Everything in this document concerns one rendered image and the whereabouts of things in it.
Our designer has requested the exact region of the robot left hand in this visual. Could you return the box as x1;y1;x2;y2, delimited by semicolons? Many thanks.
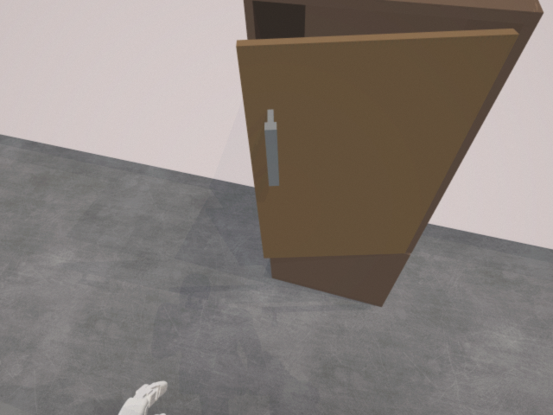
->
118;381;168;415

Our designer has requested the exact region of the handle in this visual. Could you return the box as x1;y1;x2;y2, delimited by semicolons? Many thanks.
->
264;109;279;186

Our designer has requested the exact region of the cupboard door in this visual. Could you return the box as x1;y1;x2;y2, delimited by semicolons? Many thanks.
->
236;29;519;259

